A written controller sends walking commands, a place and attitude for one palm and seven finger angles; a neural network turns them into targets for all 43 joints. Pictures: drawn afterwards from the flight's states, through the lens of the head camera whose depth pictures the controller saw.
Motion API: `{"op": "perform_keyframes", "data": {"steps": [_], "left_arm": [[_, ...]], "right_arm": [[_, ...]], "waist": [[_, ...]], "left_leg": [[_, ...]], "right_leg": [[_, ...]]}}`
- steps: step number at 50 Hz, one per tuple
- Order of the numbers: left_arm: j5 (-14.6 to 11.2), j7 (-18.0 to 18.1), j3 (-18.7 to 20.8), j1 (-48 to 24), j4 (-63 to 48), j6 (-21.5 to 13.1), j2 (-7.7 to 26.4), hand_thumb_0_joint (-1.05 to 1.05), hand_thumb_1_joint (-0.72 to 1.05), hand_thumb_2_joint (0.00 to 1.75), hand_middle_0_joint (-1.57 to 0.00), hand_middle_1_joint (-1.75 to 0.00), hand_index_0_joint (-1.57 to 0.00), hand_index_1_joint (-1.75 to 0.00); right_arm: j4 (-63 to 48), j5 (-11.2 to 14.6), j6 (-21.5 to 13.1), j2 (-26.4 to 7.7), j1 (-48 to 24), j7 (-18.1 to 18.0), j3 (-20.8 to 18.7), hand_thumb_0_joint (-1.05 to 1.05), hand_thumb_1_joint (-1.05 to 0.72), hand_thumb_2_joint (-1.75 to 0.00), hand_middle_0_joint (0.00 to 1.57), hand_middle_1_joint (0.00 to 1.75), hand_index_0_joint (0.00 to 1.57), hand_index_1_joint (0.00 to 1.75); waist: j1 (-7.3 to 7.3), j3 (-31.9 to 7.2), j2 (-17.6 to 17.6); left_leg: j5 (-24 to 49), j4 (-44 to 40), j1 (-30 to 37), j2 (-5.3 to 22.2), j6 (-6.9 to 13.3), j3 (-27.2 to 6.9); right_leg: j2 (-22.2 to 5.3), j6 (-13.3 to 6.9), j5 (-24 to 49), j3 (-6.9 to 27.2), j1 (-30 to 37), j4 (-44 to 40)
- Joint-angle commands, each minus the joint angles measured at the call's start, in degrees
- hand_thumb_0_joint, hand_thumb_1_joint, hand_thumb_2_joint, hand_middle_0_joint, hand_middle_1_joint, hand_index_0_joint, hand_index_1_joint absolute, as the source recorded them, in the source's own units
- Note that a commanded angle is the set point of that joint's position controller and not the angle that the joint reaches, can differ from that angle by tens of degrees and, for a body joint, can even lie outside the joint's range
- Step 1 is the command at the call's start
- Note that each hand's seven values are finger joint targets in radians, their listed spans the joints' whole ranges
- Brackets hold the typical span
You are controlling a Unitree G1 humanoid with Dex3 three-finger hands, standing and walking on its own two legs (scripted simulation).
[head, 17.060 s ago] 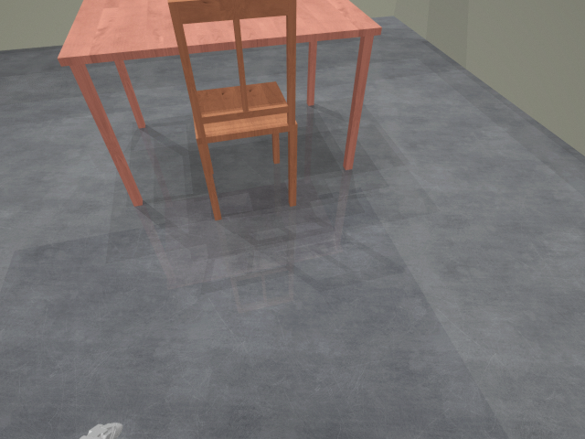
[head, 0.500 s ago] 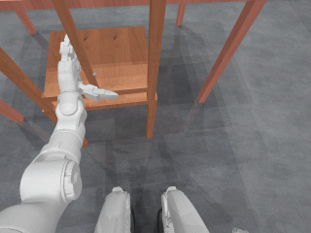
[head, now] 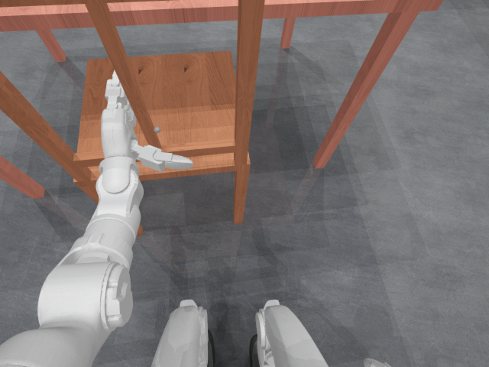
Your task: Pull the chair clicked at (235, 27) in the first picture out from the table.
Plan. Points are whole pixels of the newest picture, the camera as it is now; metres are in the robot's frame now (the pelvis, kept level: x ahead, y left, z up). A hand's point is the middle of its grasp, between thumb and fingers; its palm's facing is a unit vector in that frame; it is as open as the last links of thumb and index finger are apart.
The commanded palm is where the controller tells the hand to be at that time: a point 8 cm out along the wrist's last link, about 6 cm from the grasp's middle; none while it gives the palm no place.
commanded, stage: hook a spindle and tug to test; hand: left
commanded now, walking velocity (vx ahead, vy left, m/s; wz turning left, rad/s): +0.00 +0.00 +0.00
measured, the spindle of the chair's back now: (134, 96) +0.53 +0.15 +0.06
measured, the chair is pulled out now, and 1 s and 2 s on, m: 0.00 0.00 0.07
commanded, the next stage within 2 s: step backward, pulling the chair out in 1.46 s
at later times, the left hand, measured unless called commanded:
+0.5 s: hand (155, 125) +0.50 +0.12 +0.03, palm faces +0.10 -0.99 -0.03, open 12.4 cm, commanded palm +0.47 +0.16 +0.03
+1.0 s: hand (155, 126) +0.50 +0.12 +0.03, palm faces +0.09 -1.00 -0.02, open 5.3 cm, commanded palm +0.46 +0.15 +0.03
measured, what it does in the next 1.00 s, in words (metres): stands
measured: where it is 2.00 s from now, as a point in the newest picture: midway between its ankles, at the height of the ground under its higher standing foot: outside the picture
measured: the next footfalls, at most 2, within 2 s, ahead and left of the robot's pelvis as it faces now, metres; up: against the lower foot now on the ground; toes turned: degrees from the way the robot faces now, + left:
none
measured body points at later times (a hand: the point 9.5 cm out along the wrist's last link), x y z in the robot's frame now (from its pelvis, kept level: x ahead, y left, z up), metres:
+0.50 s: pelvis +0.00 +0.00 +0.00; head +0.15 +0.00 +0.42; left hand +0.49 +0.17 +0.03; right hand +0.03 -0.26 -0.13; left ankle +0.05 +0.10 -0.61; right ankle +0.02 -0.09 -0.61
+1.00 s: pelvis +0.02 +0.01 +0.01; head +0.16 +0.01 +0.43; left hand +0.49 +0.17 +0.03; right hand +0.06 -0.25 -0.12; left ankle +0.05 +0.10 -0.61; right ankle +0.02 -0.09 -0.61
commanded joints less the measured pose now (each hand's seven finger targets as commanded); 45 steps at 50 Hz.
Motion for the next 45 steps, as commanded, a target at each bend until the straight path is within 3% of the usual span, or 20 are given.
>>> {"op": "perform_keyframes", "data": {"steps": [1,7,9,12,13,15,16,18,20,23,25,26,29,31,32,35,38,39,40,45], "left_arm": [[-0.80,0.15,0.39,-25.62,-14.10,-4.60,7.92,0.00,-0.50,0.30,-0.11,-0.24,-0.11,-0.24],[1.06,1.26,-0.24,-26.15,-12.49,-5.67,7.99,0.00,-0.50,0.30,-0.22,-0.57,-0.22,-0.57],[1.49,1.52,0.99,-25.25,-10.96,-5.00,9.72,0.00,-0.50,0.30,-0.25,-0.68,-0.25,-0.68],[1.16,0.98,-1.06,-26.91,-12.76,-4.72,7.32,0.00,-0.50,0.30,-0.31,-0.85,-0.31,-0.85],[0.76,0.70,-0.98,-26.27,-12.02,-4.36,7.31,0.00,-0.50,0.30,-0.32,-0.90,-0.32,-0.90],[-0.03,0.33,0.14,-26.72,-12.11,-3.81,8.79,0.00,-0.39,0.35,-0.36,-1.01,-0.36,-1.01],[-0.24,0.06,-0.43,-26.15,-11.31,-3.39,7.93,0.00,-0.33,0.37,-0.38,-1.07,-0.38,-1.07],[-0.42,-0.28,0.07,-26.78,-11.91,-3.49,8.44,0.00,-0.22,0.42,-0.41,-1.18,-0.41,-1.18],[-0.53,-0.48,0.35,-25.65,-11.18,-3.30,8.83,0.00,-0.11,0.47,-0.45,-1.29,-0.45,-1.29],[-0.35,-0.62,-0.70,-26.46,-11.97,-3.86,7.70,0.00,0.06,0.54,-0.50,-1.45,-0.50,-1.45],[-0.38,-0.56,0.29,-24.77,-11.56,-3.90,8.81,0.00,0.17,0.59,-0.50,-1.45,-0.50,-1.45],[-0.41,-0.73,-0.70,-24.45,-11.27,-3.76,7.63,0.00,0.23,0.61,-0.50,-1.45,-0.50,-1.45],[-0.49,-0.86,-1.18,-24.38,-13.80,-4.43,6.86,0.00,0.40,0.68,-0.50,-1.45,-0.50,-1.45],[-0.62,-0.72,-1.20,-23.51,-13.69,-4.20,6.70,0.00,0.51,0.73,-0.50,-1.45,-0.50,-1.45],[-0.60,-0.87,-3.25,-23.73,-13.98,-4.16,4.51,0.00,0.56,0.76,-0.50,-1.45,-0.50,-1.45],[-0.78,-0.26,-3.13,-23.73,-14.47,-4.01,4.41,0.00,0.73,0.83,-0.50,-1.45,-0.50,-1.45],[-0.59,0.11,-2.68,-22.10,-15.57,-4.28,4.92,0.00,0.90,0.90,-0.50,-1.45,-0.50,-1.45],[-0.58,0.05,-3.86,-21.73,-15.67,-4.17,3.63,0.00,0.90,0.90,-0.50,-1.45,-0.50,-1.45],[-0.46,0.00,-3.96,-21.41,-15.34,-4.12,3.55,0.00,0.90,0.90,-0.50,-1.45,-0.50,-1.45],[-1.05,0.06,-4.90,-15.39,-19.22,-4.00,2.28,0.00,0.90,0.90,-0.50,-1.45,-0.50,-1.45]], "right_arm": [[-2.93,0.01,-1.11,-8.89,8.67,-0.99,-3.59,0.00,-0.90,-0.90,0.20,0.30,0.20,0.30],[-2.58,-0.31,-1.01,-9.16,8.90,-0.70,-3.65,0.00,-0.90,-0.90,0.20,0.30,0.20,0.30],[-2.51,-0.30,-0.58,-9.28,8.99,-0.72,-3.58,0.00,-0.90,-0.90,0.20,0.30,0.20,0.30],[-3.05,-0.18,-0.55,-9.02,8.94,-0.58,-3.58,0.00,-0.90,-0.90,0.20,0.30,0.20,0.30],[-2.99,0.02,-0.40,-9.07,8.94,-0.62,-3.62,0.00,-0.90,-0.90,0.20,0.30,0.20,0.30],[-2.96,0.08,-0.24,-9.33,9.14,-0.85,-3.60,0.00,-0.90,-0.90,0.20,0.30,0.20,0.30],[-2.96,0.27,-0.28,-9.08,9.12,-0.86,-3.56,0.00,-0.90,-0.90,0.20,0.30,0.20,0.30],[-2.81,0.21,-0.42,-9.11,9.38,-0.93,-3.42,0.00,-0.90,-0.90,0.20,0.30,0.20,0.30],[-2.67,0.24,-0.25,-9.23,9.43,-0.95,-3.49,0.00,-0.90,-0.90,0.20,0.30,0.20,0.30],[-2.64,0.15,-0.34,-9.04,9.66,-0.78,-3.44,0.00,-0.90,-0.90,0.20,0.30,0.20,0.30],[-2.74,0.07,-0.07,-9.22,9.86,-0.61,-3.53,0.00,-0.90,-0.90,0.20,0.30,0.20,0.30],[-2.90,0.11,-0.02,-9.16,9.77,-0.50,-3.52,0.00,-0.90,-0.90,0.20,0.30,0.20,0.30],[-3.08,0.04,0.12,-9.19,9.98,-0.29,-3.82,0.00,-0.90,-0.90,0.20,0.30,0.20,0.30],[-3.13,0.03,0.46,-9.32,10.01,-0.10,-3.89,0.00,-0.90,-0.90,0.20,0.30,0.20,0.30],[-3.33,0.11,0.54,-9.21,10.04,0.02,-3.91,0.00,-0.90,-0.90,0.20,0.30,0.20,0.30],[-3.08,0.03,0.98,-9.39,10.13,0.16,-4.13,0.00,-0.90,-0.90,0.20,0.30,0.20,0.30],[-3.42,0.01,1.28,-9.45,9.92,0.24,-4.22,0.00,-0.90,-0.90,0.20,0.30,0.20,0.30],[-3.33,0.03,1.43,-9.22,9.96,0.35,-4.24,0.00,-0.90,-0.90,0.20,0.30,0.20,0.30],[-3.32,0.04,1.59,-9.26,9.85,0.40,-4.25,0.00,-0.90,-0.90,0.20,0.30,0.20,0.30],[-4.44,0.20,2.31,-8.99,9.14,0.82,-4.36,0.00,-0.90,-0.90,0.20,0.30,0.20,0.30]], "waist": [[-2.27,-29.72,1.54],[-2.63,-29.94,2.98],[-2.45,-29.23,1.44],[-2.82,-31.05,3.22],[-2.87,-31.10,2.27],[-3.11,-31.14,0.41],[-3.20,-30.40,-0.29],[-2.87,-30.38,2.03],[-2.93,-29.34,0.66],[-3.04,-29.36,2.54],[-2.57,-29.39,2.01],[-2.94,-29.05,1.15],[-2.16,-31.57,3.74],[-2.18,-31.05,3.31],[-2.69,-31.02,3.75],[-2.79,-30.24,2.82],[-1.97,-31.74,3.71],[-2.40,-31.72,2.38],[-2.28,-30.61,3.24],[-0.96,-31.88,3.09]], "left_leg": [[16.15,-5.90,22.14,-1.37,-0.05,-3.47],[16.57,-5.37,23.08,-1.26,-0.18,-3.99],[16.20,-5.25,21.27,-1.28,-0.07,-3.70],[16.57,-5.35,23.07,-1.37,0.03,-3.63],[16.73,-5.35,22.81,-1.26,0.03,-3.66],[15.57,-5.02,20.55,-1.34,0.33,-3.45],[14.73,-4.87,19.15,-1.49,0.47,-3.08],[15.63,-5.06,20.10,-1.41,0.33,-3.14],[15.52,-4.96,19.69,-1.27,0.37,-3.11],[16.76,-4.99,20.92,-1.20,0.32,-3.35],[16.88,-5.09,20.43,-1.20,0.21,-3.26],[16.19,-5.13,20.16,-1.20,0.31,-3.21],[19.48,-5.51,24.60,-1.00,-0.04,-3.73],[19.75,-5.79,24.97,-0.83,-0.14,-3.92],[20.37,-5.86,26.47,-0.77,-0.18,-4.17],[20.37,-6.22,27.23,-0.52,-0.24,-4.51],[22.46,-6.13,28.38,-0.57,-0.36,-4.43],[22.71,-6.07,28.55,-0.50,-0.31,-4.47],[22.26,-6.24,28.32,-0.47,-0.44,-4.49],[26.47,-6.83,31.01,-0.21,-0.76,-4.37]], "right_leg": [[0.20,2.33,20.12,5.23,12.27,-11.04],[0.37,2.13,19.29,4.57,9.29,-9.84],[0.27,2.26,19.64,4.88,10.56,-10.19],[0.26,2.12,20.02,4.96,10.85,-10.41],[0.25,2.14,20.19,4.90,11.34,-10.68],[0.22,2.42,19.96,5.82,13.18,-11.22],[0.13,2.50,19.71,6.36,14.02,-11.73],[0.05,2.31,20.27,6.03,13.27,-11.27],[0.13,2.33,20.14,6.03,13.03,-11.53],[0.14,2.17,20.76,5.60,11.88,-11.04],[0.20,2.13,21.00,5.73,12.81,-11.07],[0.26,2.19,20.44,5.70,12.62,-11.29],[0.41,1.85,22.05,4.58,11.47,-10.39],[0.52,1.80,21.96,4.20,11.25,-10.49],[0.61,1.77,21.91,3.89,9.85,-10.26],[0.66,1.78,21.21,3.36,9.40,-10.69],[0.64,1.71,22.91,3.38,9.88,-10.28],[0.72,1.78,23.37,3.23,10.06,-10.33],[0.64,1.73,22.84,3.25,9.61,-10.48],[0.82,1.54,25.96,2.77,11.37,-10.36]]}}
